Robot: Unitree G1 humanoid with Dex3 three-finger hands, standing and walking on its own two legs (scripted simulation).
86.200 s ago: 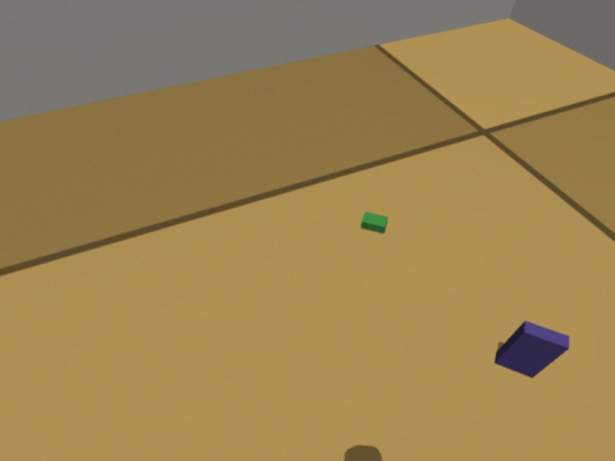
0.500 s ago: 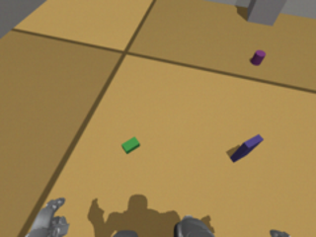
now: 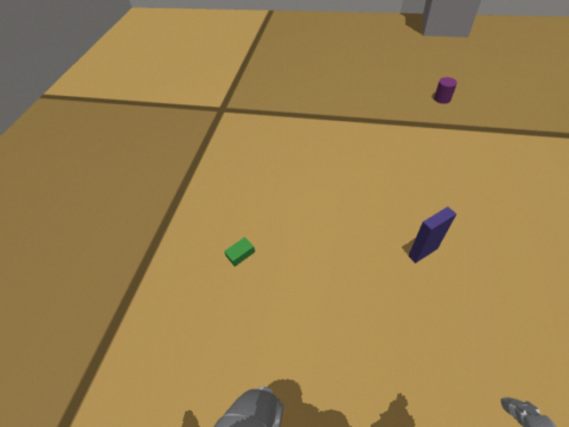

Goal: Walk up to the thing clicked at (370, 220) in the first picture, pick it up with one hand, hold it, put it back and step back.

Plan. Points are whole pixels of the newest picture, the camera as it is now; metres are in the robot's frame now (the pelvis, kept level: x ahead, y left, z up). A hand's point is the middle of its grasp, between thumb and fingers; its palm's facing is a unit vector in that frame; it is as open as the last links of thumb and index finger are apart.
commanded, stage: step back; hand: left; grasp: from above
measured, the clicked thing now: (239, 251) +0.79 +0.30 -0.74
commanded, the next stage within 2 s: stand in 1.82 s
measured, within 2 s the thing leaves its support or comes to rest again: neither
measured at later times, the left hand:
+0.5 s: hand out of the picture -0.08 +0.24 -0.15, palm faces +0.06 -0.93 -0.37, open 7.4 cm
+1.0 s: hand out of the picture -0.28 +0.23 -0.14, palm faces +0.16 -0.89 -0.42, open 7.4 cm
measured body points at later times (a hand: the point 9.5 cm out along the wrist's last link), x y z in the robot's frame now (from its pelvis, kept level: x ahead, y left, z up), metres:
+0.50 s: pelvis -0.17 -0.03 +0.00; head -0.11 -0.01 +0.44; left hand -0.09 +0.29 -0.12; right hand -0.03 -0.34 -0.10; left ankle -0.11 +0.11 -0.73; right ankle -0.21 -0.19 -0.67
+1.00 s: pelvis -0.32 -0.06 +0.00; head -0.31 -0.06 +0.45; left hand -0.29 +0.28 -0.11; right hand -0.23 -0.36 -0.13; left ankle -0.36 +0.05 -0.73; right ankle -0.24 -0.18 -0.71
